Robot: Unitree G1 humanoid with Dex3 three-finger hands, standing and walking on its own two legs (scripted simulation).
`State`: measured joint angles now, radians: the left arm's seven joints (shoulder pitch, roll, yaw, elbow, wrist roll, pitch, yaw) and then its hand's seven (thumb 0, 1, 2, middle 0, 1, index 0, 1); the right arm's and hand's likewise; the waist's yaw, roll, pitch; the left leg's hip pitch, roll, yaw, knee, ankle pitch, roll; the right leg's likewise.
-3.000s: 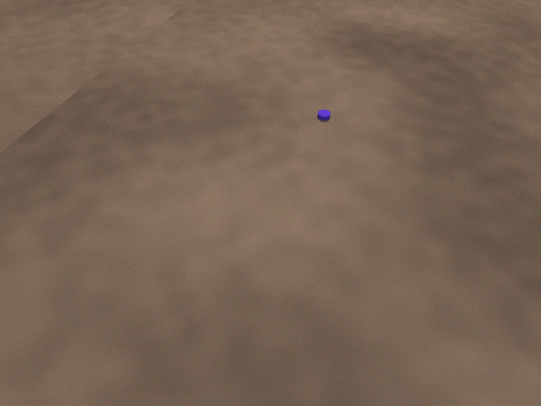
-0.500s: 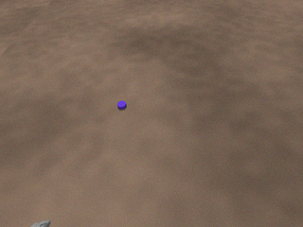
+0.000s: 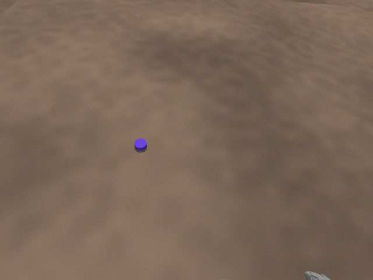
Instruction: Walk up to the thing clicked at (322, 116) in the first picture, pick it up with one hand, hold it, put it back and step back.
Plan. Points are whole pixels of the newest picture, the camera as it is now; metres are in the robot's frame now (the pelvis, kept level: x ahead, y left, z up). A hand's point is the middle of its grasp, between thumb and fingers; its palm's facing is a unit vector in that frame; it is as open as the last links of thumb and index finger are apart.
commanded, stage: walk up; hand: left
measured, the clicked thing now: (140, 144) +1.07 +0.24 -0.75
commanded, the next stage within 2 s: none
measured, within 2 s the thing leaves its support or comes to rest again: neither
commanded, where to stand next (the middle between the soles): +0.66 +0.01 m, yaw -1 degrees
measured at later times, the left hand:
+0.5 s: hand (94, 219) +0.29 +0.22 -0.11, palm faces -0.02 -0.92 -0.40, open 7.3 cm
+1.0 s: hand (79, 188) +0.40 +0.30 -0.16, palm faces -0.05 -0.95 -0.32, open 7.4 cm
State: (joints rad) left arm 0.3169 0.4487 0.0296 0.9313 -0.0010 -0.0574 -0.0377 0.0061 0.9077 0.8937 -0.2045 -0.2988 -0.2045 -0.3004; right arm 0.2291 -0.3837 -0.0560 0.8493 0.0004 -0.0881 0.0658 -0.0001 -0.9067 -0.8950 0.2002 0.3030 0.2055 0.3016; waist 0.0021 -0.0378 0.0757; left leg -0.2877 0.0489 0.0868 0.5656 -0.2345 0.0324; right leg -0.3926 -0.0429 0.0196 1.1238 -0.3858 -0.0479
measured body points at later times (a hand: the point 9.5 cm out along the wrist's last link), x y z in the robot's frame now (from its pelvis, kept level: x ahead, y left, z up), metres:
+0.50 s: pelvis +0.20 -0.04 +0.00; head +0.21 -0.07 +0.45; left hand +0.29 +0.27 -0.08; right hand +0.24 -0.35 -0.13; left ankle +0.17 +0.12 -0.66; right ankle +0.25 -0.14 -0.73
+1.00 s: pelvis +0.36 +0.03 +0.00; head +0.38 +0.07 +0.45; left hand +0.41 +0.35 -0.14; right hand +0.43 -0.29 -0.08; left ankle +0.41 +0.13 -0.73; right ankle +0.37 -0.13 -0.66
